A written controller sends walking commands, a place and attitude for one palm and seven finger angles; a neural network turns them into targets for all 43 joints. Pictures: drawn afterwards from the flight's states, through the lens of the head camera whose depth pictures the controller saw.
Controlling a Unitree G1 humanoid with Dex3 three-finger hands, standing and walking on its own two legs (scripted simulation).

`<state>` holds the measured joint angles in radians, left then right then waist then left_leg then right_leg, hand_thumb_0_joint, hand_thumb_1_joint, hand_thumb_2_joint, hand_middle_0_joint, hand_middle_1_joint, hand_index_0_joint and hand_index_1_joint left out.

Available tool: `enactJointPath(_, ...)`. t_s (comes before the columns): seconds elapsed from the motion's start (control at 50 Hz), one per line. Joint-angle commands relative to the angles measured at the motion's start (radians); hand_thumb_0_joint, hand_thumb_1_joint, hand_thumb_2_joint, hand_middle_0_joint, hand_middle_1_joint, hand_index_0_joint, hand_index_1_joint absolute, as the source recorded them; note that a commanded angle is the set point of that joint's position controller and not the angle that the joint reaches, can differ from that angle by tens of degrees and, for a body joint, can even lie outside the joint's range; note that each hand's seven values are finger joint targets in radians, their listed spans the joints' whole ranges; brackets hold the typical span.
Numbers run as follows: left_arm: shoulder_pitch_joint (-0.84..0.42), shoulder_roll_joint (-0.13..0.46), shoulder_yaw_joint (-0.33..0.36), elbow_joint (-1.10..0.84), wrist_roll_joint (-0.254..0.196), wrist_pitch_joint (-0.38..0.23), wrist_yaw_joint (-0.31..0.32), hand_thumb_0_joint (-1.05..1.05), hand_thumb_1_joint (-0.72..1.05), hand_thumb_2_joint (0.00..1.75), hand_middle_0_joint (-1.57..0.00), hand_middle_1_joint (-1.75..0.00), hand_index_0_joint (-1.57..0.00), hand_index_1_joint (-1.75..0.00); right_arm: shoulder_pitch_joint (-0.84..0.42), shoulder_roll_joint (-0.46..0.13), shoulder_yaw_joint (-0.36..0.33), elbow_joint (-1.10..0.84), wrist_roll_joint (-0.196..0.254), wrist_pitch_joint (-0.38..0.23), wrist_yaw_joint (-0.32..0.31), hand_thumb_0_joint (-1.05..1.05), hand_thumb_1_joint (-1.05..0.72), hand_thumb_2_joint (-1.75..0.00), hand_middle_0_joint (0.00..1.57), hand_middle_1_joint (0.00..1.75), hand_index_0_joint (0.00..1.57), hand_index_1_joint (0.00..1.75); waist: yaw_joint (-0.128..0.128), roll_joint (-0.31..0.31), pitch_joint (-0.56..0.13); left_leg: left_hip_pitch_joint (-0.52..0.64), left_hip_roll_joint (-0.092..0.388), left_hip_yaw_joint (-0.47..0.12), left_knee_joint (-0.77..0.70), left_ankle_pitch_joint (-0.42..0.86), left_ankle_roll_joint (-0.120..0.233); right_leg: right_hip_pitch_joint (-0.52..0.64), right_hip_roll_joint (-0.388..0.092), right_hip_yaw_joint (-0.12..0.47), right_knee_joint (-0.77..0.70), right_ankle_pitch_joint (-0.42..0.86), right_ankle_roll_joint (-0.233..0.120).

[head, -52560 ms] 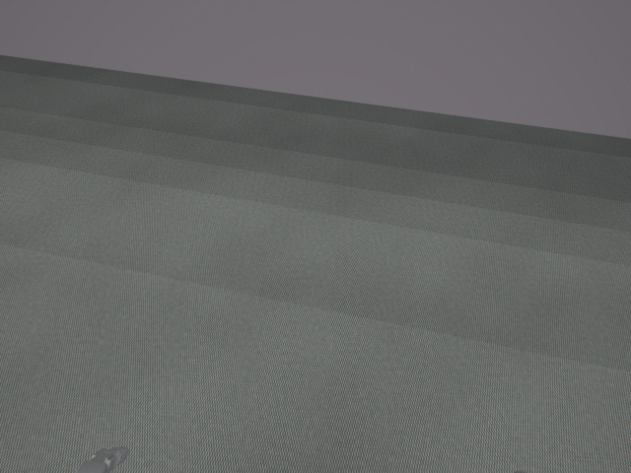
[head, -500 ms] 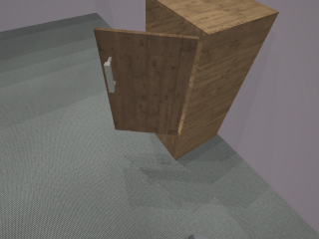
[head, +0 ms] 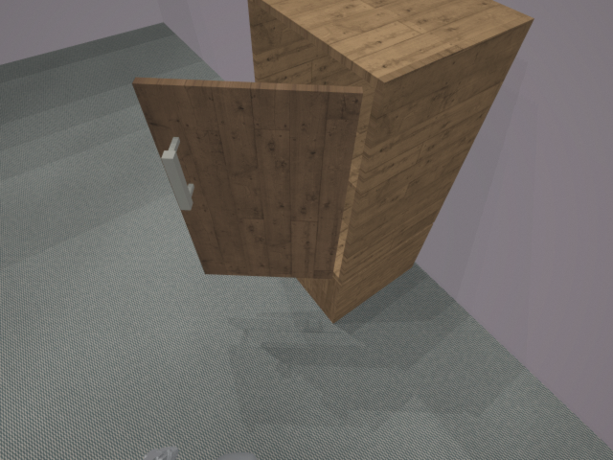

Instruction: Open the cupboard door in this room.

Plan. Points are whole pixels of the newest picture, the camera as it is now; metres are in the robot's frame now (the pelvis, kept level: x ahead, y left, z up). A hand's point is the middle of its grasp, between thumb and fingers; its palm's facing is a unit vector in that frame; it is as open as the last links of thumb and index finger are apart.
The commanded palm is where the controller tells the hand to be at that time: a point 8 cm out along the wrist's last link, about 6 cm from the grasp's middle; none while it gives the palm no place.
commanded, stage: come to a stop and stand still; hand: left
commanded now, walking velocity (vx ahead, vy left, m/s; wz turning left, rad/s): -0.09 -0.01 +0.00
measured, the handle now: (181, 174) +0.58 +0.27 -0.03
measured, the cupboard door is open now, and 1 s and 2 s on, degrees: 52 52 52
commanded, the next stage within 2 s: look again from close up in 1.46 s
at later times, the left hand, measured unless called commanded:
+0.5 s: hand out of the picture -0.01 +0.20 -0.18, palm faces +0.00 -0.98 -0.22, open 7.4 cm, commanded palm none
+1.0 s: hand out of the picture -0.02 +0.13 -0.18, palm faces +0.04 -0.98 -0.18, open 7.3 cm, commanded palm none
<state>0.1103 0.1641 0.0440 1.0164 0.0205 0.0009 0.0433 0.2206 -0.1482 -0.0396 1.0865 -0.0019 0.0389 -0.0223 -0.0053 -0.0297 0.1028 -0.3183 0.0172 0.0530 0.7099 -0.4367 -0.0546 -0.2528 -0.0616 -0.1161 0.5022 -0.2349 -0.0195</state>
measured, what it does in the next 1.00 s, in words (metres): steps on the spot: left foot, then right foot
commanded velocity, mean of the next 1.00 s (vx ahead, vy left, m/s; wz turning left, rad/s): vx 0.02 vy -0.05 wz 0.00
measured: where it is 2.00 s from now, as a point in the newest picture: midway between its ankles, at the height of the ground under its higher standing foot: outside the picture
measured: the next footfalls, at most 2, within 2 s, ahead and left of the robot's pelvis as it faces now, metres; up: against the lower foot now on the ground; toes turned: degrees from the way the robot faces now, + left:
left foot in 0.06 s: +0.06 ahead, +0.12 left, +0.00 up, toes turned +3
right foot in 0.52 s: -0.04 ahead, -0.13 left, +0.00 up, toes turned -3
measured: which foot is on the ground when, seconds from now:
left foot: up 0.00-0.04, down 0.06-1.00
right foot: down 0.00-0.08, up 0.10-0.50, down 0.52-1.00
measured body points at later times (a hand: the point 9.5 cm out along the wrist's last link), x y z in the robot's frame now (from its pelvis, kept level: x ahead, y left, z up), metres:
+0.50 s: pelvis -0.03 +0.01 +0.00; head +0.00 +0.01 +0.45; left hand -0.01 +0.25 -0.16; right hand +0.01 -0.23 -0.15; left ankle +0.03 +0.12 -0.74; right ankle -0.09 -0.12 -0.73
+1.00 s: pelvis -0.01 -0.04 +0.00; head +0.01 -0.04 +0.45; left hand -0.02 +0.18 -0.16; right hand -0.04 -0.25 -0.16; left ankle +0.02 +0.12 -0.74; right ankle -0.08 -0.13 -0.74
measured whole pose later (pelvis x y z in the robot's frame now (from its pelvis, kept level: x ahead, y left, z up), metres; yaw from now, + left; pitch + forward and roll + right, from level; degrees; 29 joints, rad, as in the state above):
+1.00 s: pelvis -0.01 -0.04 +0.00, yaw +0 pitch -1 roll +0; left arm 0.28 0.13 0.01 1.13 0.00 0.00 0.04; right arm 0.29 -0.12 -0.01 1.17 -0.02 0.01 -0.03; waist -0.01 0.00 0.05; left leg -0.23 0.07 0.01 0.44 -0.19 -0.06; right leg -0.05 0.02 -0.06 0.41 -0.34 -0.04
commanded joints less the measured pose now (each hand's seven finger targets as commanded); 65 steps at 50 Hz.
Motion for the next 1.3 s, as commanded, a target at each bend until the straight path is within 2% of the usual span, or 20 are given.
enactJointPath(0.0, 0.049, 0.181, 0.043, -0.030, -0.002, 0.010, 0.002, 0.00, 0.90, 0.90, -0.20, -0.30, -0.20, -0.30, 0.128, -0.071, -0.024, -0.031, -0.007, 0.001, -0.003, 0.00, -0.90, -0.90, 0.20, 0.30, 0.20, 0.30, -0.014, -0.138, -0.139, 0.110, 0.005, 0.012, -0.188, 0.207, 0.005, 0.051, -0.209, 0.134, -0.025, 0.528, -0.096)
enactJointPath(0.02, 0.045, 0.155, 0.038, -0.038, -0.003, 0.016, -0.002, 0.00, 0.90, 0.90, -0.20, -0.30, -0.20, -0.30, 0.146, -0.091, -0.028, -0.032, -0.011, -0.006, -0.002, 0.00, -0.90, -0.90, 0.20, 0.30, 0.20, 0.30, -0.023, -0.078, -0.144, 0.190, 0.052, -0.024, -0.259, 0.328, 0.024, -0.032, -0.165, 0.109, 0.019, 0.328, -0.053)
enactJointPath(0.04, 0.068, 0.109, 0.028, -0.053, -0.011, 0.028, -0.006, 0.00, 0.90, 0.90, -0.20, -0.30, -0.20, -0.30, 0.131, -0.154, -0.035, -0.053, -0.020, -0.015, -0.003, 0.00, -0.90, -0.90, 0.20, 0.30, 0.20, 0.30, -0.009, 0.124, -0.137, 0.163, 0.203, -0.213, -0.332, 0.487, 0.100, -0.095, -0.056, 0.038, 0.102, 0.050, 0.013)
enactJointPath(0.06, 0.068, 0.073, 0.019, -0.064, -0.016, 0.036, -0.006, 0.00, 0.90, 0.90, -0.20, -0.30, -0.20, -0.30, 0.106, -0.211, -0.044, -0.080, -0.028, -0.018, -0.011, 0.00, -0.90, -0.90, 0.20, 0.30, 0.20, 0.30, -0.013, 0.275, -0.114, 0.053, 0.337, -0.343, -0.430, 0.572, 0.204, -0.079, 0.018, 0.035, 0.250, -0.258, 0.041)
enactJointPath(0.08, 0.065, 0.088, 0.023, -0.069, -0.012, 0.042, -0.005, 0.00, 0.90, 0.90, -0.20, -0.30, -0.20, -0.30, 0.057, -0.216, -0.039, -0.098, -0.032, -0.019, -0.015, 0.00, -0.90, -0.90, 0.20, 0.30, 0.20, 0.30, -0.011, 0.227, -0.091, -0.038, 0.351, -0.317, -0.461, 0.427, 0.249, -0.038, 0.026, 0.107, 0.380, -0.340, 0.022)
enactJointPath(0.1, 0.078, 0.089, 0.026, -0.057, -0.006, 0.052, -0.008, 0.00, 0.90, 0.90, -0.20, -0.30, -0.20, -0.30, 0.012, -0.194, -0.030, -0.111, -0.031, -0.027, -0.019, 0.00, -0.90, -0.90, 0.20, 0.30, 0.20, 0.30, 0.004, 0.213, -0.076, -0.070, 0.318, -0.302, -0.497, 0.276, 0.237, -0.052, 0.025, 0.133, 0.442, -0.323, 0.015)
enactJointPath(0.16, 0.119, 0.101, 0.028, -0.024, 0.001, 0.052, -0.023, 0.00, 0.90, 0.90, -0.20, -0.30, -0.20, -0.30, -0.043, -0.176, -0.017, -0.126, -0.031, -0.032, -0.028, 0.00, -0.90, -0.90, 0.20, 0.30, 0.20, 0.30, 0.023, 0.193, -0.040, -0.022, 0.268, -0.246, -0.491, 0.189, 0.205, -0.118, 0.023, 0.159, 0.459, -0.231, 0.026)
enactJointPath(0.22, 0.130, 0.109, 0.025, -0.020, 0.003, 0.045, -0.033, 0.00, 0.90, 0.90, -0.20, -0.30, -0.20, -0.30, 0.002, -0.198, -0.026, -0.118, -0.027, -0.036, -0.030, 0.00, -0.90, -0.90, 0.20, 0.30, 0.20, 0.30, -0.005, 0.135, -0.093, 0.134, 0.279, -0.245, -0.477, 0.230, 0.206, -0.169, 0.024, 0.138, 0.407, -0.218, 0.037)
enactJointPath(0.3, 0.117, 0.100, 0.022, -0.035, 0.003, 0.045, -0.039, 0.00, 0.90, 0.90, -0.20, -0.30, -0.20, -0.30, 0.066, -0.226, -0.044, -0.098, -0.028, -0.035, -0.030, 0.00, -0.90, -0.90, 0.20, 0.30, 0.20, 0.30, -0.043, 0.146, -0.148, 0.239, 0.310, -0.271, -0.466, 0.261, 0.217, -0.187, 0.019, 0.126, 0.349, -0.244, 0.042)
enactJointPath(0.36, 0.127, 0.081, 0.015, -0.034, 0.001, 0.038, -0.044, 0.00, 0.90, 0.90, -0.20, -0.30, -0.20, -0.30, 0.069, -0.235, -0.051, -0.092, -0.031, -0.034, -0.026, 0.00, -0.90, -0.90, 0.20, 0.30, 0.20, 0.30, -0.048, 0.176, -0.166, 0.235, 0.296, -0.250, -0.444, 0.292, 0.211, -0.117, 0.027, 0.101, 0.227, -0.264, 0.034)
enactJointPath(0.44, 0.237, 0.068, 0.012, 0.012, -0.001, 0.024, -0.041, 0.00, 0.90, 0.90, -0.20, -0.30, -0.20, -0.30, 0.041, -0.211, -0.050, -0.084, -0.022, -0.031, -0.019, 0.00, -0.90, -0.90, 0.20, 0.30, 0.20, 0.30, 0.000, 0.151, -0.160, 0.105, 0.202, -0.165, -0.403, 0.187, 0.138, 0.106, 0.055, 0.045, -0.103, -0.041, 0.019)
enactJointPath(0.46, 0.259, 0.094, 0.015, 0.021, 0.001, 0.021, -0.035, 0.00, 0.90, 0.90, -0.20, -0.30, -0.20, -0.30, 0.033, -0.181, -0.046, -0.083, -0.016, -0.029, -0.016, 0.00, -0.90, -0.90, 0.20, 0.30, 0.20, 0.30, 0.009, 0.096, -0.133, 0.036, 0.149, -0.119, -0.365, 0.138, 0.098, 0.160, 0.020, 0.095, -0.183, -0.019, 0.004)
enactJointPath(0.5, 0.220, 0.177, 0.019, 0.015, 0.003, 0.013, -0.025, 0.00, 0.90, 0.90, -0.20, -0.30, -0.20, -0.30, 0.001, -0.093, -0.019, -0.097, -0.012, -0.022, -0.004, 0.00, -0.90, -0.90, 0.20, 0.30, 0.20, 0.30, 0.003, -0.159, -0.043, -0.024, 0.021, 0.003, -0.207, 0.083, 0.032, 0.016, -0.191, 0.316, -0.336, -0.238, -0.088)
enactJointPath(0.52, 0.169, 0.178, 0.011, 0.000, 0.001, 0.010, -0.023, 0.00, 0.90, 0.90, -0.20, -0.30, -0.20, -0.30, -0.005, -0.089, -0.015, -0.095, -0.018, -0.022, 0.006, 0.00, -0.90, -0.90, 0.20, 0.30, 0.20, 0.30, -0.008, -0.122, -0.021, 0.033, 0.021, -0.005, -0.180, 0.093, 0.035, -0.065, -0.207, 0.308, -0.351, -0.292, -0.100)
enactJointPath(0.56, 0.134, 0.127, -0.003, 0.017, -0.005, -0.011, -0.019, 0.00, 0.90, 0.90, -0.20, -0.30, -0.20, -0.30, 0.040, -0.080, -0.009, -0.052, -0.026, -0.030, 0.005, 0.00, -0.90, -0.90, 0.20, 0.30, 0.20, 0.30, -0.028, -0.164, -0.020, 0.069, 0.033, -0.021, -0.191, 0.227, 0.038, -0.046, -0.133, 0.231, -0.267, -0.047, -0.083)
enactJointPath(0.6, 0.154, 0.102, -0.014, 0.037, -0.016, -0.017, -0.018, 0.00, 0.90, 0.90, -0.20, -0.30, -0.20, -0.30, 0.090, -0.095, -0.003, -0.009, -0.019, -0.043, -0.003, 0.00, -0.90, -0.90, 0.20, 0.30, 0.20, 0.30, -0.029, -0.076, -0.057, 0.156, 0.060, -0.060, -0.261, 0.396, 0.048, -0.015, -0.078, 0.160, -0.184, 0.093, -0.039)
enactJointPath(0.7, 0.199, 0.090, -0.017, 0.079, -0.018, -0.009, -0.012, 0.00, 0.90, 0.90, -0.20, -0.30, -0.20, -0.30, 0.103, -0.092, 0.007, 0.037, -0.015, -0.041, -0.013, 0.00, -0.90, -0.90, 0.20, 0.30, 0.20, 0.30, -0.008, 0.053, 0.012, 0.128, 0.083, -0.069, -0.296, 0.379, 0.045, 0.014, -0.048, 0.153, -0.203, 0.020, -0.017)
enactJointPath(0.92, 0.231, 0.069, -0.015, 0.098, -0.017, -0.012, -0.004, 0.00, 0.90, 0.90, -0.20, -0.30, -0.20, -0.30, 0.123, -0.079, 0.011, 0.058, -0.013, -0.042, -0.023, 0.00, -0.90, -0.90, 0.20, 0.30, 0.20, 0.30, -0.003, -0.016, -0.031, 0.155, 0.090, -0.059, -0.285, 0.412, 0.046, 0.092, -0.043, 0.137, -0.200, 0.154, -0.020)
enactJointPath(1.04, 0.248, 0.065, -0.013, 0.100, -0.015, -0.015, 0.001, 0.00, 0.90, 0.90, -0.20, -0.30, -0.20, -0.30, 0.115, -0.075, 0.010, 0.055, -0.012, -0.045, -0.027, 0.00, -0.90, -0.90, 0.20, 0.30, 0.20, 0.30, -0.004, -0.008, -0.043, 0.168, 0.090, -0.047, -0.267, 0.472, 0.045, 0.120, -0.052, 0.127, -0.173, 0.308, -0.014)
enactJointPath(1.28, 0.266, 0.068, -0.012, 0.102, -0.013, -0.014, 0.002, 0.00, 0.90, 0.90, -0.20, -0.30, -0.20, -0.30, 0.086, -0.089, 0.013, 0.046, -0.012, -0.047, -0.032, 0.00, -0.90, -0.90, 0.20, 0.30, 0.20, 0.30, 0.000, 0.030, -0.045, 0.199, 0.091, -0.046, -0.262, 0.542, 0.049, 0.138, -0.051, 0.121, -0.169, 0.365, -0.009)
